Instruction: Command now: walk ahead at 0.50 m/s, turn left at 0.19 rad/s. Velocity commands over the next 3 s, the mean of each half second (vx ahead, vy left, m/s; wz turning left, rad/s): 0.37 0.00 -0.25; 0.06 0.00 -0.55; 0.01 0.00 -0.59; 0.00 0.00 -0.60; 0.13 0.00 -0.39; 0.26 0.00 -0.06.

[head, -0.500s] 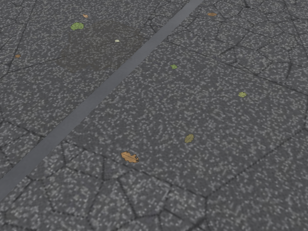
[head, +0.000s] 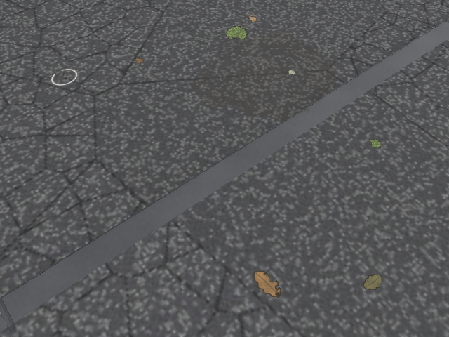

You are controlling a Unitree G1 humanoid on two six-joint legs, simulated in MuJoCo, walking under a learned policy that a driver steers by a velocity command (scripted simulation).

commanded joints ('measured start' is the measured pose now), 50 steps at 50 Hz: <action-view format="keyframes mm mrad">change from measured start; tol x32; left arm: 1 -1 119 25 -69 9 -11 -2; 50 -13 121 67 -243 13 156 28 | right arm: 1 56 -87 -22 -38 -15 -28 -7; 50 -59 -109 -21 -31 -24 25 -82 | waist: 1 -22 71 -139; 17 -75 96 -30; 23 35 -155 -586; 28 -51 -15 -171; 50 -1 136 -109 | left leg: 1 322 281 -342 -311 216 188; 19 475 274 68 -57 918 26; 21 244 160 110 422 539 -66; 22 -148 -37 38 801 -498 -143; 23 -210 -35 -172 935 -498 -141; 43 136 38 -121 -154 11 -106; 46 254 488 -574 -269 309 195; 50 235 314 -257 -219 326 98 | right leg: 1 -285 -92 71 -11 108 -11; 13 -274 3 22 -547 602 5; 19 -140 112 -77 -640 339 -64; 22 633 -254 511 -631 1297 -371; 27 181 -128 398 -874 592 -298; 41 91 -28 483 -838 245 -195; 50 -294 142 114 52 -12 80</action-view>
